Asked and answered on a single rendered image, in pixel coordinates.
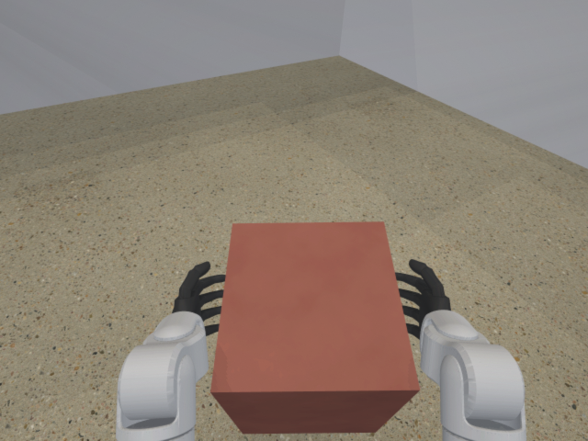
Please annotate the carton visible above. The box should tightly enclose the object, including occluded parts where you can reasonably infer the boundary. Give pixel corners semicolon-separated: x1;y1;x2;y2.
210;221;420;434

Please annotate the right robot hand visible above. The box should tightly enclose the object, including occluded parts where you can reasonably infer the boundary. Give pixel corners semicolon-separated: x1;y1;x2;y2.
395;259;451;340

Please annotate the left robot hand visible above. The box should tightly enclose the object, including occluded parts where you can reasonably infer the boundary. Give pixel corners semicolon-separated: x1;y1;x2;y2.
172;262;226;336

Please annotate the left robot forearm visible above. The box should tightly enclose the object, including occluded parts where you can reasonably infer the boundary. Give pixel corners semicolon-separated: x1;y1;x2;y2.
116;311;209;441

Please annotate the right robot forearm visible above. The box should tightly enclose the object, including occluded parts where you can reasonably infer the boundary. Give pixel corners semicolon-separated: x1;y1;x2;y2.
420;310;526;441

